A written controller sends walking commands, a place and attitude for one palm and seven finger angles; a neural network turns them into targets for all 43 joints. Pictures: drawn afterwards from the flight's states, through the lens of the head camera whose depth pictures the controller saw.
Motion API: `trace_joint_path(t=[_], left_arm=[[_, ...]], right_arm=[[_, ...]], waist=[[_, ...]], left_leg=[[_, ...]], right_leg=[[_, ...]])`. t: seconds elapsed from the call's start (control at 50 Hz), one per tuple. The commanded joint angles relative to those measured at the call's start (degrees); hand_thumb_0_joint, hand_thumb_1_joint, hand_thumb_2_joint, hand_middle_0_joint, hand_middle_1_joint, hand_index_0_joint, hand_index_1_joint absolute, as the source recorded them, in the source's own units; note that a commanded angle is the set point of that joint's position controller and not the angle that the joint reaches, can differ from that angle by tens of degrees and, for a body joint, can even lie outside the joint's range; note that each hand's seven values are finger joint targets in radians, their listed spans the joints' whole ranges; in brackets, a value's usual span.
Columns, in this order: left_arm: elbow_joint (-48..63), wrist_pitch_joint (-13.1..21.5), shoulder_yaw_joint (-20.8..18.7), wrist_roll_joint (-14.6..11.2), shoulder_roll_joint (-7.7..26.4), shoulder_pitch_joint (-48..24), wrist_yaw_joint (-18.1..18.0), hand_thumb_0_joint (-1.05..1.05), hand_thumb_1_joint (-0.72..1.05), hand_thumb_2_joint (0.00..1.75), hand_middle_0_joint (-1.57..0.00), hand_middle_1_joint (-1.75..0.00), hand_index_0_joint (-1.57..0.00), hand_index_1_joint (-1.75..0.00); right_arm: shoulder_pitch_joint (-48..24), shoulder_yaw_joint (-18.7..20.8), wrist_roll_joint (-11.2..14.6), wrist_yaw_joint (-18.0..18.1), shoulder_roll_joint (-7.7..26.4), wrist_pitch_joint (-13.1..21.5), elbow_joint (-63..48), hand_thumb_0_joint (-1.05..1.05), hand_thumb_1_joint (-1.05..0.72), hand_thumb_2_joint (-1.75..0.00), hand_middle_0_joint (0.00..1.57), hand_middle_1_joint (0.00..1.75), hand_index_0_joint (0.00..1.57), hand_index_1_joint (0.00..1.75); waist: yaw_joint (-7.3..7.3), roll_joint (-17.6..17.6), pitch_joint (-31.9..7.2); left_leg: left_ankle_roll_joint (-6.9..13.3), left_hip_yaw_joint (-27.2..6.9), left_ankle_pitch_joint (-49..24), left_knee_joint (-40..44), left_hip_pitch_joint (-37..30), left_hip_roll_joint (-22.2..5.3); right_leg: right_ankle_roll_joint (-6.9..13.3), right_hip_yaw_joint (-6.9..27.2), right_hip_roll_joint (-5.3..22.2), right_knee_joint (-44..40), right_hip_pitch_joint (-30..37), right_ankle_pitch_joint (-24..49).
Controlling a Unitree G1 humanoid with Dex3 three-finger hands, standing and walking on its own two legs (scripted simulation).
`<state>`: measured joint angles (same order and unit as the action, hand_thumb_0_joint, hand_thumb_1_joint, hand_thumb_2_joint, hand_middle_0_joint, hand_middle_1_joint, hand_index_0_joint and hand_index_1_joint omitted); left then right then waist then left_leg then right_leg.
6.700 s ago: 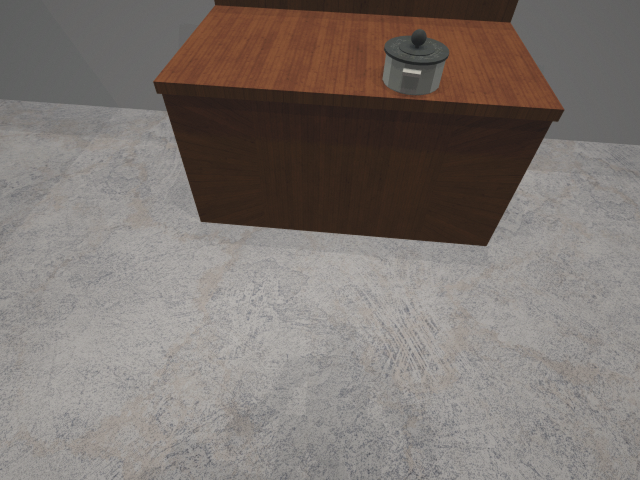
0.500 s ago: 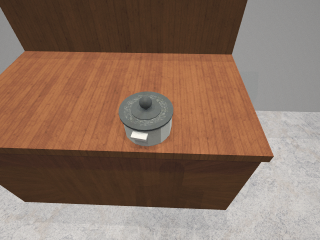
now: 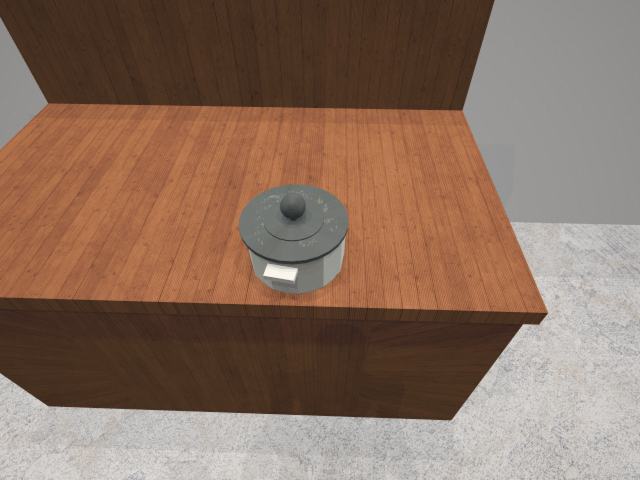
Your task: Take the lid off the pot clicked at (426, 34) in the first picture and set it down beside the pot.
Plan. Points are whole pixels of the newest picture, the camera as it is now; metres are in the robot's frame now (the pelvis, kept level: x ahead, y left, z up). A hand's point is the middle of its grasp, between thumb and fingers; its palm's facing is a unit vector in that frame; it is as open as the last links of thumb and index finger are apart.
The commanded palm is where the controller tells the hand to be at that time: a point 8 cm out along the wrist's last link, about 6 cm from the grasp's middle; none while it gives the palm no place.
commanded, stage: look again from close up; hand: left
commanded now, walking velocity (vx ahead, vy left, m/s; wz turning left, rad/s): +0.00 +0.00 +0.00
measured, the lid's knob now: (292, 206) +0.54 +0.08 +0.03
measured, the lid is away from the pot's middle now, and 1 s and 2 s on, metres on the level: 0.00 0.00 0.00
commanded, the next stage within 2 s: shuffle to correct the standing spot in 0.14 s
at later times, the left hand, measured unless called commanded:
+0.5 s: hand out of the picture -0.02 +0.15 -0.17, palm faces +0.02 -0.98 -0.18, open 7.3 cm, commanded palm none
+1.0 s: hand out of the picture +0.05 +0.11 -0.18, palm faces +0.04 -0.98 -0.18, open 7.3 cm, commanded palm none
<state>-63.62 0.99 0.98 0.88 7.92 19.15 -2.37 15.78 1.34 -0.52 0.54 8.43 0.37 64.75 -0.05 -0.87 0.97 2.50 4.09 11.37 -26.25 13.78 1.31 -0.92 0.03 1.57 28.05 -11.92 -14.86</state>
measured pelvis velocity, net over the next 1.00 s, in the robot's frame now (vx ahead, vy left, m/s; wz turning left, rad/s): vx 0.07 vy -0.04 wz -0.01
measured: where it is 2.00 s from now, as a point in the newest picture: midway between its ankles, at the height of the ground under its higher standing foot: outside the picture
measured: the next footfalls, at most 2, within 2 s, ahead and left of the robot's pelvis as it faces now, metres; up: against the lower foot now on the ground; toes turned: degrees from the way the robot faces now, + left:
none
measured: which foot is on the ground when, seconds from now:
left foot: down 0.00-1.00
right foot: down 0.00-1.00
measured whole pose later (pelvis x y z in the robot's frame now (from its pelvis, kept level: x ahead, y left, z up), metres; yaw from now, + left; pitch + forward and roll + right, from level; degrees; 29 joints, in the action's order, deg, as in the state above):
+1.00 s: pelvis +0.07 -0.04 +0.00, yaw +0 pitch +0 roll +1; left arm -63.3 1.7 0.2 0.6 5.9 19.3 -3.2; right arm 14.6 1.7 0.0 2.8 7.7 0.4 65.6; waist 0.1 0.2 1.5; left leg -1.3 3.1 17.4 -27.4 10.0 -1.9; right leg 2.2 -0.8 -1.7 27.5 -7.5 -20.0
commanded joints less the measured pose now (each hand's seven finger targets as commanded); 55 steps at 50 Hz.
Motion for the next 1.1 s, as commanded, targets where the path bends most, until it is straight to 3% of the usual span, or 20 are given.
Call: trace_joint_path(t=[0.0, 0.1, 0.2, 0.28, 0.34, 0.42, 0.44, 0.5, 0.54, 0.66, 0.7, 0.74, 0.76, 0.8, 0.84, 0.92, 1.0, 1.08], left_arm=[[1.41, 0.84, -1.24, 0.03, 5.47, 4.43, -0.5, 0.0, 0.9, 0.9, -0.2, -0.3, -0.2, -0.3], [1.43, 0.64, -1.24, 0.06, 5.36, 4.33, -0.52, 0.0, 0.9, 0.9, -0.2, -0.3, -0.2, -0.3], [1.59, 0.58, -1.38, 0.17, 5.1, 4.52, -0.48, 0.0, 0.9, 0.9, -0.2, -0.3, -0.2, -0.3], [1.12, 0.77, -1.18, 0.14, 4.38, 4.99, -0.26, 0.0, 0.9, 0.9, -0.2, -0.3, -0.2, -0.3], [1.08, 0.64, -1.37, 0.31, 4.06, 5.62, -0.03, 0.0, 0.9, 0.9, -0.2, -0.3, -0.2, -0.3], [1.3, 0.75, -1.69, 0.38, 3.35, 6.61, 0.24, 0.0, 0.9, 0.9, -0.2, -0.3, -0.2, -0.3], [1.1, 0.85, -1.69, 0.41, 3.2, 6.88, 0.27, 0.0, 0.9, 0.9, -0.2, -0.3, -0.2, -0.3], [0.9, 1.14, -1.76, 0.32, 2.77, 7.5, 0.35, 0.0, 0.9, 0.9, -0.2, -0.3, -0.2, -0.3], [0.57, 1.5, -1.86, 0.27, 2.58, 8.34, 0.31, 0.0, 0.9, 0.9, -0.2, -0.3, -0.2, -0.3], [-0.09, 1.61, -2.35, 0.05, 2.87, 9.01, 0.09, 0.0, 0.9, 0.9, -0.2, -0.3, -0.2, -0.3], [0.0, 1.47, -2.57, -0.03, 3.19, 9.24, 0.04, 0.0, 0.9, 0.9, -0.2, -0.3, -0.2, -0.3], [-0.16, 1.59, -2.73, -0.08, 3.52, 9.25, -0.26, 0.0, 0.9, 0.9, -0.2, -0.3, -0.2, -0.3], [-0.31, 1.78, -2.65, -0.15, 3.58, 9.26, -0.46, 0.0, 0.9, 0.9, -0.2, -0.3, -0.2, -0.3], [-0.03, 2.06, -2.52, -0.38, 3.46, 8.74, -0.85, 0.0, 0.9, 0.9, -0.2, -0.3, -0.2, -0.3], [0.38, 2.23, -2.25, -0.51, 3.95, 7.94, -1.13, 0.0, 0.9, 0.9, -0.2, -0.3, -0.2, -0.3], [1.82, 1.78, -2.44, -0.47, 5.3, 6.52, -1.47, 0.0, 0.9, 0.9, -0.2, -0.3, -0.2, -0.3], [3.09, 1.17, -2.51, -0.49, 6.3, 5.1, -1.52, 0.0, 0.9, 0.9, -0.2, -0.3, -0.2, -0.3], [3.69, 1.1, -2.19, -0.43, 6.76, 3.77, -1.31, 0.0, 0.9, 0.9, -0.2, -0.3, -0.2, -0.3]], right_arm=[[2.84, 0.64, 0.08, 0.31, 4.51, 1.23, -1.82, 0.0, -0.9, -0.9, 0.2, 0.3, 0.2, 0.3], [3.35, 0.63, 0.09, 0.34, 3.93, 0.93, -1.53, 0.0, -0.9, -0.9, 0.2, 0.3, 0.2, 0.3], [4.19, 0.74, 0.04, 0.3, 3.66, 0.91, -1.63, 0.0, -0.9, -0.9, 0.2, 0.3, 0.2, 0.3], [5.79, 0.78, -0.1, 0.36, 2.67, 1.03, -1.02, 0.0, -0.9, -0.9, 0.2, 0.3, 0.2, 0.3], [5.78, 1.16, -0.31, 0.33, 2.74, 0.86, -1.06, 0.0, -0.9, -0.9, 0.2, 0.3, 0.2, 0.3], [6.28, 1.57, -0.33, 0.39, 2.42, 1.03, -1.23, 0.0, -0.9, -0.9, 0.2, 0.3, 0.2, 0.3], [6.49, 1.55, -0.33, 0.41, 2.3, 1.11, -1.23, 0.0, -0.9, -0.9, 0.2, 0.3, 0.2, 0.3], [7.07, 1.7, -0.24, 0.51, 2.19, 1.52, -1.09, 0.0, -0.9, -0.9, 0.2, 0.3, 0.2, 0.3], [7.21, 1.73, -0.18, 0.64, 1.71, 1.86, -1.03, 0.0, -0.9, -0.9, 0.2, 0.3, 0.2, 0.3], [7.17, 1.51, -0.06, 1.08, 0.69, 2.2, -0.4, 0.0, -0.9, -0.9, 0.2, 0.3, 0.2, 0.3], [6.11, 1.57, -0.07, 1.21, 0.67, 2.0, -0.53, 0.0, -0.9, -0.9, 0.2, 0.3, 0.2, 0.3], [5.43, 1.14, -0.06, 1.4, -0.3, 1.92, -0.44, 0.0, -0.9, -0.9, 0.2, 0.3, 0.2, 0.3], [5.0, 0.96, 0.01, 1.56, -0.54, 1.88, -0.29, 0.0, -0.9, -0.9, 0.2, 0.3, 0.2, 0.3], [5.08, 0.7, 0.26, 1.97, -0.4, 1.69, 0.16, 0.0, -0.9, -0.9, 0.2, 0.3, 0.2, 0.3], [5.45, 0.53, 0.52, 2.27, 0.5, 1.49, 0.54, 0.0, -0.9, -0.9, 0.2, 0.3, 0.2, 0.3], [3.69, 0.65, 0.73, 2.4, 2.0, 0.88, -0.44, 0.0, -0.9, -0.9, 0.2, 0.3, 0.2, 0.3], [2.0, 0.75, 0.65, 2.17, 3.15, 0.39, -1.71, 0.0, -0.9, -0.9, 0.2, 0.3, 0.2, 0.3], [1.53, 0.62, 0.52, 1.7, 3.73, 0.34, -2.27, 0.0, -0.9, -0.9, 0.2, 0.3, 0.2, 0.3]], waist=[[-0.1, 0.26, 2.29], [-0.03, 0.04, 4.77], [-0.05, -0.44, 4.24], [0.31, 1.64, 4.18], [0.34, 0.44, 5.95], [0.3, -1.93, 6.13], [0.27, -0.71, 6.54], [0.34, -1.14, 5.48], [0.4, 0.48, 3.85], [0.65, 1.2, 2.89], [0.48, 2.6, 4.18], [0.31, 3.32, 3.71], [0.44, 3.04, 3.0], [0.63, 1.08, 1.66], [0.86, 1.38, -0.61], [0.37, 1.27, -0.49], [0.09, -0.14, -1.6], [0.11, 2.55, -2.96]], left_leg=[[0.28, -8.84, 0.96, 6.62, -2.17, -6.89], [0.09, -8.75, 3.64, 7.13, -0.88, -6.8], [0.23, -9.26, 6.38, 8.19, -0.39, -7.05], [0.52, -9.83, 11.34, 9.22, -0.52, -7.35], [0.64, -10.09, 16.33, 8.82, 1.05, -7.36], [1.42, -11.2, 18.6, 9.39, 1.69, -8.37], [1.55, -11.14, 18.29, 9.15, 2.18, -8.45], [1.94, -10.73, 14.66, 8.05, 1.04, -8.8], [2.0, -9.38, 9.56, 5.52, -0.25, -8.37], [1.57, -5.47, -3.25, -0.72, -1.55, -7.53], [1.03, -4.09, -3.26, -3.03, 0.27, -6.89], [-0.11, -2.52, -5.31, -4.85, 1.05, -5.7], [-0.71, -2.28, -7.45, -4.97, 0.02, -5.49], [-1.2, -3.02, -13.41, -3.6, -2.42, -5.95], [-1.4, -3.67, -18.15, -2.12, -5.53, -6.6], [-1.71, -4.05, -22.18, -1.09, -6.85, -7.19], [-1.92, -4.4, -22.17, -0.25, -8.06, -7.76], [-1.56, -4.88, -19.82, 1.04, -9.29, -8.13]], right_leg=[[2.99, 3.94, 4.14, -5.51, -4.99, 3.11], [3.04, 4.36, 4.11, -6.3, -6.26, 0.67], [3.01, 4.19, 3.76, -6.07, -6.32, -0.64], [2.76, 3.59, 2.89, -7.0, -6.5, -4.78], [3.27, 4.34, 2.52, -6.9, -8.35, -9.49], [3.76, 3.49, 1.77, -5.08, -8.74, -8.93], [3.94, 3.58, 1.69, -4.9, -8.52, -8.23], [4.23, 3.17, 1.78, -3.77, -7.6, -4.67], [4.7, 3.91, 2.23, -3.56, -6.16, -0.73], [5.58, 4.91, 3.05, -2.61, -3.1, 7.6], [5.98, 6.06, 3.52, -3.61, -2.03, 9.39], [6.31, 7.65, 4.98, -4.18, 0.44, 17.2], [6.09, 7.84, 5.59, -3.83, 1.55, 24.71], [3.93, 6.25, 5.71, -2.2, 3.19, 38.36], [2.63, 4.96, 5.66, -1.43, 4.48, 43.96], [1.94, 4.76, 6.27, -1.84, 4.42, 44.49], [2.75, 5.39, 6.63, -2.34, 3.57, 38.81], [2.78, 5.12, 6.19, -3.98, 3.75, 33.04]])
